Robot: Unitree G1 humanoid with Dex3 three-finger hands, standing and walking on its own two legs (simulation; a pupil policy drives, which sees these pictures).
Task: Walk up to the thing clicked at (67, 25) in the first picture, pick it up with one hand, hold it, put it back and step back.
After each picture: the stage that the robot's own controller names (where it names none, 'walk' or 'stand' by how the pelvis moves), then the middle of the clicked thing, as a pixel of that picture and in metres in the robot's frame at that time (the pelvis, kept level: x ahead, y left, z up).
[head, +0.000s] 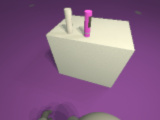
stand; (68, 22) +0.92 +0.30 +0.14
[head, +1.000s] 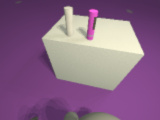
walk; (69, 23) +0.81 +0.23 +0.16
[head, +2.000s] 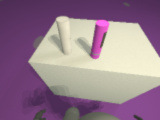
stand; (65, 38) +0.50 +0.22 +0.17
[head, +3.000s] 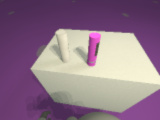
stand; (64, 48) +0.49 +0.24 +0.14
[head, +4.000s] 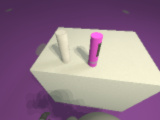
stand; (64, 48) +0.48 +0.23 +0.14
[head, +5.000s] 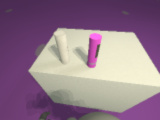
stand; (63, 49) +0.47 +0.23 +0.14
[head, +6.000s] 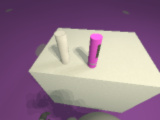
stand; (63, 49) +0.47 +0.23 +0.14
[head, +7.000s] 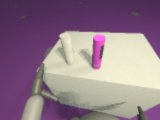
rise first; (68, 50) +0.47 +0.22 +0.14
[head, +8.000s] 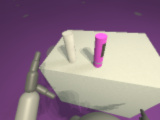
go down; (70, 48) +0.49 +0.22 +0.14
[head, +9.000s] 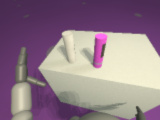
go down; (70, 49) +0.49 +0.21 +0.15
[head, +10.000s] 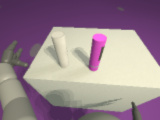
go down; (61, 52) +0.43 +0.20 +0.15
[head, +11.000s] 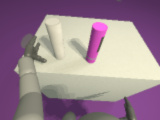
close in; (57, 42) +0.46 +0.21 +0.17
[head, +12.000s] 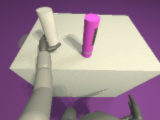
close; (50, 33) +0.52 +0.23 +0.19
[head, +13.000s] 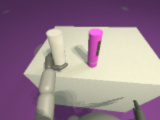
lift; (58, 53) +0.37 +0.20 +0.20
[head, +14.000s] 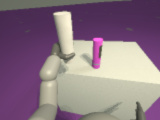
lift; (66, 41) +0.33 +0.16 +0.35
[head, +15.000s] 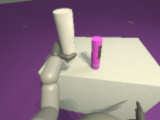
hold; (67, 40) +0.33 +0.14 +0.34
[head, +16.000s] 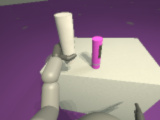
hold; (67, 42) +0.34 +0.15 +0.33
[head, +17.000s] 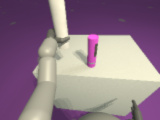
crouch; (60, 26) +0.44 +0.19 +0.36
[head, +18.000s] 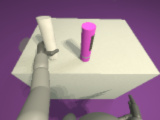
lower; (49, 40) +0.50 +0.24 +0.17
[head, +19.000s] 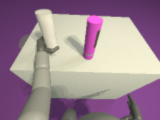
lower; (49, 36) +0.49 +0.24 +0.19
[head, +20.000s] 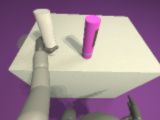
lower; (48, 35) +0.50 +0.24 +0.19
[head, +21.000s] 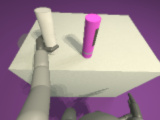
lower; (48, 34) +0.50 +0.24 +0.19
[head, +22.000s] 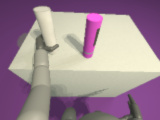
lower; (48, 34) +0.50 +0.24 +0.19
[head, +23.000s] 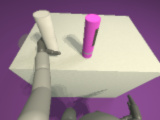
open; (49, 37) +0.49 +0.24 +0.19
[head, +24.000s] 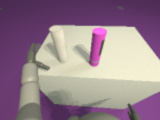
sink last; (60, 47) +0.46 +0.22 +0.17
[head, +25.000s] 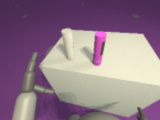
stand; (69, 46) +0.51 +0.24 +0.15
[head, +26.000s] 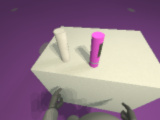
stand; (63, 47) +0.47 +0.24 +0.14
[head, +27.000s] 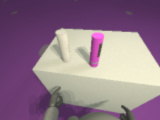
stand; (64, 47) +0.48 +0.24 +0.14
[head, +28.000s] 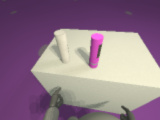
stand; (63, 48) +0.47 +0.24 +0.14
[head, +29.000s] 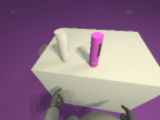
stand; (63, 47) +0.48 +0.24 +0.14
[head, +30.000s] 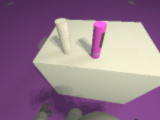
walk; (64, 38) +0.53 +0.22 +0.16
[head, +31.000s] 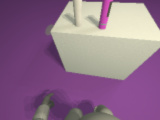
walk; (77, 11) +0.83 +0.17 +0.17
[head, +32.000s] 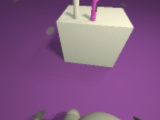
stand; (76, 8) +1.19 +0.29 +0.16
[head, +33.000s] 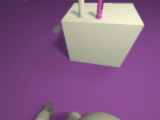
stand; (81, 5) +1.18 +0.20 +0.16
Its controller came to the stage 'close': yes
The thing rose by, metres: 0.21
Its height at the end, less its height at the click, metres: +0.00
